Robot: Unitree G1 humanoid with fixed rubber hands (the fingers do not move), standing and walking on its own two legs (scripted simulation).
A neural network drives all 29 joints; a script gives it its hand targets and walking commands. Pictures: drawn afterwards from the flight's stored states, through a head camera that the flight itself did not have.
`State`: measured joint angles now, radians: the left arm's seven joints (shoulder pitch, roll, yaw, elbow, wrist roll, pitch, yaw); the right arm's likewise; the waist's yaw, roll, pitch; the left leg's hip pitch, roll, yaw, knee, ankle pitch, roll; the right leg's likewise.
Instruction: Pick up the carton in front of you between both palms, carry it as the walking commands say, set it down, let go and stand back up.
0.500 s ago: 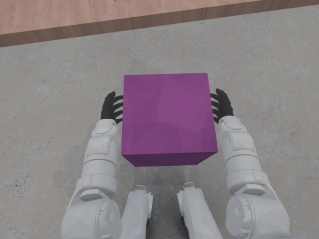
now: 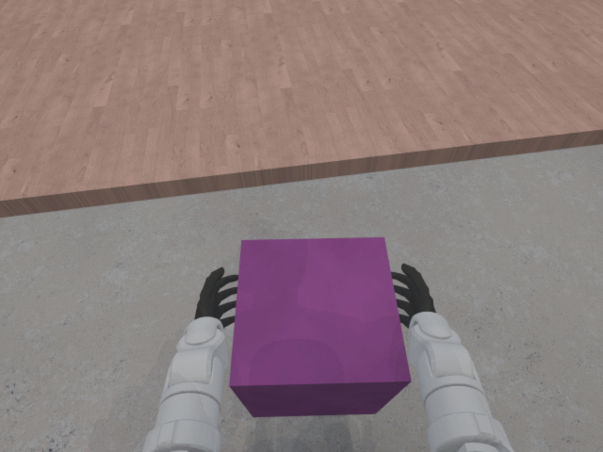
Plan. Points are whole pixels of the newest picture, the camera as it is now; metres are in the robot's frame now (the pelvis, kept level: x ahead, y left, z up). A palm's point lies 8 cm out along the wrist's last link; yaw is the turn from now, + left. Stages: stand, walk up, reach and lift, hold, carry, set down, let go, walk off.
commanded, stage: reach and lift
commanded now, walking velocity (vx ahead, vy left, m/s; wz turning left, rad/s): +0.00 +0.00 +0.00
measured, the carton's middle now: (313, 334) +0.33 +0.00 -0.09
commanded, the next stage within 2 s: hold in 1.26 s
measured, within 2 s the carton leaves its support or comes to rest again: neither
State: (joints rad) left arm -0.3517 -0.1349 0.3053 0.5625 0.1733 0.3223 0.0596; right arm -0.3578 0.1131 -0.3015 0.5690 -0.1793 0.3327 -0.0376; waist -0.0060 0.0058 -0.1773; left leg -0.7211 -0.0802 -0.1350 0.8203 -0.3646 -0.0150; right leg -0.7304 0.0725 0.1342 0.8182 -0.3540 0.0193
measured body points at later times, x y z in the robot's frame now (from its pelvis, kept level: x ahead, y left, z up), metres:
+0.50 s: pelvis +0.00 +0.00 +0.04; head -0.04 +0.00 +0.49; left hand +0.30 +0.15 +0.06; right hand +0.30 -0.15 +0.05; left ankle +0.02 +0.13 -0.70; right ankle +0.02 -0.13 -0.70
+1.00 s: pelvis +0.01 +0.00 +0.04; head -0.02 +0.00 +0.49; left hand +0.31 +0.15 +0.07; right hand +0.31 -0.15 +0.07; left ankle +0.02 +0.13 -0.70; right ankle +0.02 -0.13 -0.70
